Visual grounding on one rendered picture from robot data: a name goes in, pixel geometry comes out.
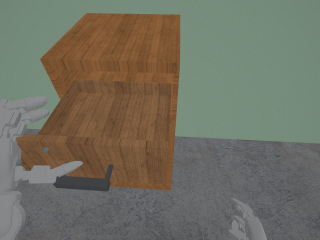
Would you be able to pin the drawer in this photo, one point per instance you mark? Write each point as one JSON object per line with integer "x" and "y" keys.
{"x": 100, "y": 123}

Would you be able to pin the right robot hand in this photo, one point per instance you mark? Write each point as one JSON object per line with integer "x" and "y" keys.
{"x": 251, "y": 227}

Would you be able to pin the left robot forearm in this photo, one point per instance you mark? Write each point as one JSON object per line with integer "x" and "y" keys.
{"x": 12, "y": 215}

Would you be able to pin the cabinet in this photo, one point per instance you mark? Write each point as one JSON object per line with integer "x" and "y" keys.
{"x": 121, "y": 47}

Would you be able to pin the handle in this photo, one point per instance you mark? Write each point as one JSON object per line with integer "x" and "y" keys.
{"x": 85, "y": 183}

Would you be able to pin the left robot hand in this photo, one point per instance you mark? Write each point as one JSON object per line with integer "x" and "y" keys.
{"x": 14, "y": 118}

